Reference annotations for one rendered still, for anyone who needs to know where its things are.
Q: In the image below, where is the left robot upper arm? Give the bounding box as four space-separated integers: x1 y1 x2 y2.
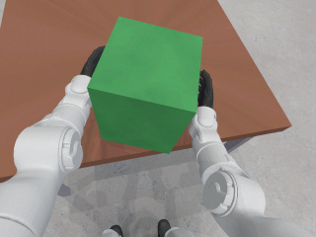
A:
0 126 83 237

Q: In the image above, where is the table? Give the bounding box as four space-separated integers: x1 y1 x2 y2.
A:
0 0 292 197

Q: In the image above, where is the right robot upper arm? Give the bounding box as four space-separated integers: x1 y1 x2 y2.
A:
201 170 314 237

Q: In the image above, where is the robot left forearm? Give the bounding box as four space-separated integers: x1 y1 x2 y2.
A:
13 75 92 168

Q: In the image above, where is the robot right forearm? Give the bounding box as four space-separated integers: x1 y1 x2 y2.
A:
189 106 251 185

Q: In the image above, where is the carton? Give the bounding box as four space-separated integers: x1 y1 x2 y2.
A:
87 17 203 154

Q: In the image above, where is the robot left hand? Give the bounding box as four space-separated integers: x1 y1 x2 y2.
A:
80 45 106 78

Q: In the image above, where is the left robot shin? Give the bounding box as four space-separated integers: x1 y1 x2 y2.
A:
103 229 117 234

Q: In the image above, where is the right robot foot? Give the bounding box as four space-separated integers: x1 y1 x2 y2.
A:
157 219 171 237

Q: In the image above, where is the robot right hand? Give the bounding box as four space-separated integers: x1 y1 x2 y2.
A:
197 69 213 109

